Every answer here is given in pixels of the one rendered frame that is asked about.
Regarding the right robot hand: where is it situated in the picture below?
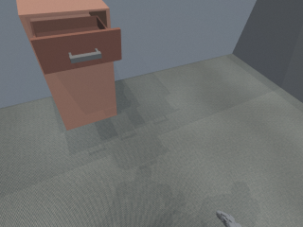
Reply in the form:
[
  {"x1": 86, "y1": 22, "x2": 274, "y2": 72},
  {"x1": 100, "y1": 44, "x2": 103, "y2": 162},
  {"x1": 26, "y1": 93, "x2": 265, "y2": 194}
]
[{"x1": 216, "y1": 210, "x2": 241, "y2": 227}]

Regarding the handle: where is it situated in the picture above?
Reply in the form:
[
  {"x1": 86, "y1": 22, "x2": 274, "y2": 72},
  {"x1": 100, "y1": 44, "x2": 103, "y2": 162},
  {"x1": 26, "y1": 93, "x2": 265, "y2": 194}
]
[{"x1": 68, "y1": 48, "x2": 102, "y2": 63}]

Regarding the drawer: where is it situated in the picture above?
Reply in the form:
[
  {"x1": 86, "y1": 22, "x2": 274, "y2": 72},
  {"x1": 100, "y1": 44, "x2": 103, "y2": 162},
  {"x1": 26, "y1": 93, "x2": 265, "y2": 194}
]
[{"x1": 30, "y1": 15, "x2": 122, "y2": 75}]

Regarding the cabinet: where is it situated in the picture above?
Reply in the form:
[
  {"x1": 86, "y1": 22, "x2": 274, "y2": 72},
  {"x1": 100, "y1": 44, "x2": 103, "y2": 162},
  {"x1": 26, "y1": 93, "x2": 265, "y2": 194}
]
[{"x1": 16, "y1": 0, "x2": 117, "y2": 131}]

